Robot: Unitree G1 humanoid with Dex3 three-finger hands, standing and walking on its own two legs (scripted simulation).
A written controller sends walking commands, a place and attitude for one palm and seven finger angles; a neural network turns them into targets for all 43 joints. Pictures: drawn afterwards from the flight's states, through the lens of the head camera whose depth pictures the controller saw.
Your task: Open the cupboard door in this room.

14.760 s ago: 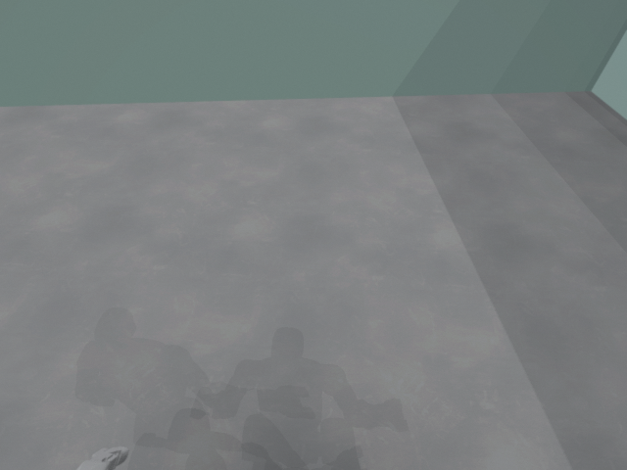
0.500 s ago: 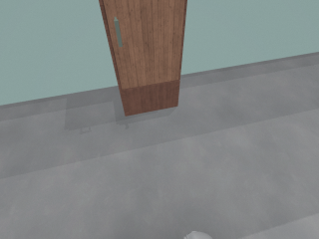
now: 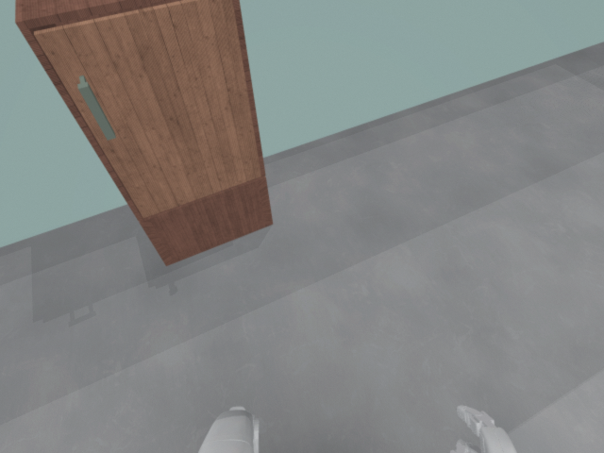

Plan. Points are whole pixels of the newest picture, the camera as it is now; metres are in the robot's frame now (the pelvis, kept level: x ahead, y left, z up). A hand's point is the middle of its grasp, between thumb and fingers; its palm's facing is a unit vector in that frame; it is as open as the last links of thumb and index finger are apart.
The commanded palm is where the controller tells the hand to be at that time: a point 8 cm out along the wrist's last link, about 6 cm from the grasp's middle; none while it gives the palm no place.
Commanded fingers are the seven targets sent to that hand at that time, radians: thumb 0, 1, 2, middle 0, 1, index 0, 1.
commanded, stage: walk to a spot facing it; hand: left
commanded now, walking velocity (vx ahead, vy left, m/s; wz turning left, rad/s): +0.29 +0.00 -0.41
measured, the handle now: (96, 108) +0.80 +0.56 -0.03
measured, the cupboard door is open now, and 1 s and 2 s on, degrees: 0 0 0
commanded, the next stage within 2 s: turn to face it in 0.36 s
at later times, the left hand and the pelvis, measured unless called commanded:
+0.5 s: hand (196, 332) +0.32 +0.23 -0.16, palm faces -0.22 -0.94 -0.26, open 7.4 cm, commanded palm none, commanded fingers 0.00 0.90 0.90 -0.20 -0.30 -0.20 -0.30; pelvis +0.17 +0.04 +0.00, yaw -15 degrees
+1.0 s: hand (227, 339) +0.32 +0.17 -0.18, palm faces -0.03 -0.98 -0.17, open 7.3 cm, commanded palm none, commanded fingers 0.00 0.90 0.90 -0.20 -0.30 -0.20 -0.30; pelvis +0.20 +0.01 -0.02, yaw -2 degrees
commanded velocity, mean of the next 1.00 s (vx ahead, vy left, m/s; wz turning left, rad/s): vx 0.04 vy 0.00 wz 0.09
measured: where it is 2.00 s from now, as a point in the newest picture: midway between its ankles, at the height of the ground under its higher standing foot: outside the picture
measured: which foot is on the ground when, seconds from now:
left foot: up 0.00-0.18, down 0.20-0.60, up 0.62-1.00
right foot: down 0.00-0.20, up 0.22-0.58, down 0.60-1.00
